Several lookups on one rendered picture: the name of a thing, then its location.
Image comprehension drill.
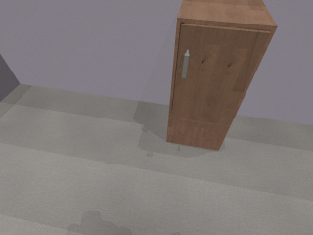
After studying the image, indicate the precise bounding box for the cupboard door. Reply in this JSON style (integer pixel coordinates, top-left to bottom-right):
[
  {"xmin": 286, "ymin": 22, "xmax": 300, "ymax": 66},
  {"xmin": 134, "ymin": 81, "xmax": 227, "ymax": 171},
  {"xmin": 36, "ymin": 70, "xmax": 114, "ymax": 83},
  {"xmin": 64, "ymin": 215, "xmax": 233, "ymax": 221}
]
[{"xmin": 171, "ymin": 23, "xmax": 270, "ymax": 125}]

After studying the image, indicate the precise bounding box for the handle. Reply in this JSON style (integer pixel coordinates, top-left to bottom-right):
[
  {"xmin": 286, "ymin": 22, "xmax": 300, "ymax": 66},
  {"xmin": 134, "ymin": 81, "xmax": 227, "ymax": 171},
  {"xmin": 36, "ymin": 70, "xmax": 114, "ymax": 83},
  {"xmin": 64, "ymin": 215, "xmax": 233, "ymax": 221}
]
[{"xmin": 181, "ymin": 49, "xmax": 190, "ymax": 78}]

